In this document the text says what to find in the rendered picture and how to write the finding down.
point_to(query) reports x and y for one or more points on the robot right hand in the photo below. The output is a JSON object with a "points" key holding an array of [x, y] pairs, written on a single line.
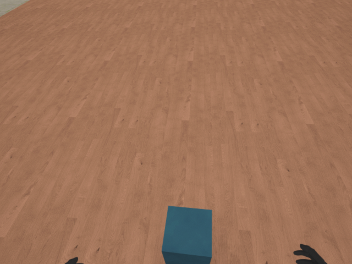
{"points": [[310, 253]]}

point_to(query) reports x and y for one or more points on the carton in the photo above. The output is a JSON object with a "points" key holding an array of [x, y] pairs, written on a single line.
{"points": [[187, 236]]}

